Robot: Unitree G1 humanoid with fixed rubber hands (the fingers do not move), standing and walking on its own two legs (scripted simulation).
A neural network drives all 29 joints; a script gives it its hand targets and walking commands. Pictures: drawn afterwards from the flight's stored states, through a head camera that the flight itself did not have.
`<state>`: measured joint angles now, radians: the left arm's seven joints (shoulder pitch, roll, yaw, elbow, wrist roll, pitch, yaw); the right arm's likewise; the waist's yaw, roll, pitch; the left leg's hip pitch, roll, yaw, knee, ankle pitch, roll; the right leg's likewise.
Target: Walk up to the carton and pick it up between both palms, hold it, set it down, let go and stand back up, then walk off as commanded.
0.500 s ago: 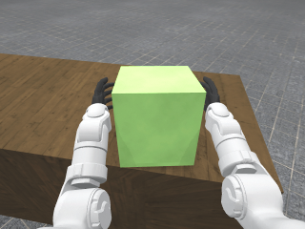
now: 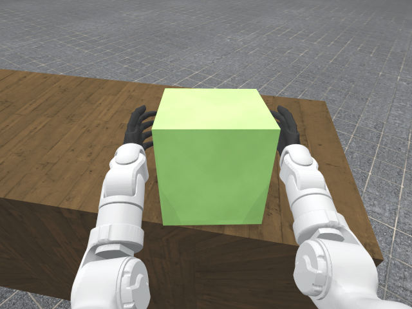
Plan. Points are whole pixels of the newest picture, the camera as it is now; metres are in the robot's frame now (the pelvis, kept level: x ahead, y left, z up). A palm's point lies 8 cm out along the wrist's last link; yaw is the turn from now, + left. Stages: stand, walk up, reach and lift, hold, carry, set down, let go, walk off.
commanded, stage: set down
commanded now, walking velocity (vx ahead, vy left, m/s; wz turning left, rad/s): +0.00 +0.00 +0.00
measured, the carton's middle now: (211, 154) +0.42 +0.01 +0.12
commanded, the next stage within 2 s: none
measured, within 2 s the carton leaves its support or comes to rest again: rests again in 0.94 s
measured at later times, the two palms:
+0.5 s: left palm (135, 150) +0.38 +0.15 +0.15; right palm (288, 149) +0.40 -0.15 +0.15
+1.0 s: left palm (137, 158) +0.38 +0.15 +0.14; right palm (287, 156) +0.39 -0.15 +0.14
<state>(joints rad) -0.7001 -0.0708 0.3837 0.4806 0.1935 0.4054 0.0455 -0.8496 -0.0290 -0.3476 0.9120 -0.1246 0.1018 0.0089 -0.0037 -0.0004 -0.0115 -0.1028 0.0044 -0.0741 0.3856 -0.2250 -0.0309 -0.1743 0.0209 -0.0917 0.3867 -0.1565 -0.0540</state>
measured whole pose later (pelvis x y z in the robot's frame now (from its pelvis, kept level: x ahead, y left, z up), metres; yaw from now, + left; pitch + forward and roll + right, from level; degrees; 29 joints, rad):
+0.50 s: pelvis +0.00 +0.00 +0.00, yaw +0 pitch -4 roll +1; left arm -0.68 -0.10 0.44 0.48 0.23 0.34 0.00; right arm -0.80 0.03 -0.42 0.82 -0.20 0.06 0.05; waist 0.00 0.00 0.00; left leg -0.10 0.00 -0.07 0.37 -0.22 -0.03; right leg -0.17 0.02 -0.09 0.39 -0.16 -0.06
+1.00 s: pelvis +0.00 -0.01 +0.00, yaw +0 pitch -4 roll +1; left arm -0.64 -0.13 0.48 0.48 0.26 0.28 -0.01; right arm -0.76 0.09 -0.49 0.76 -0.28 0.05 0.07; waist 0.00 -0.01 0.02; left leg -0.09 0.00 -0.07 0.36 -0.21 -0.03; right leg -0.17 0.02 -0.09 0.39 -0.16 -0.06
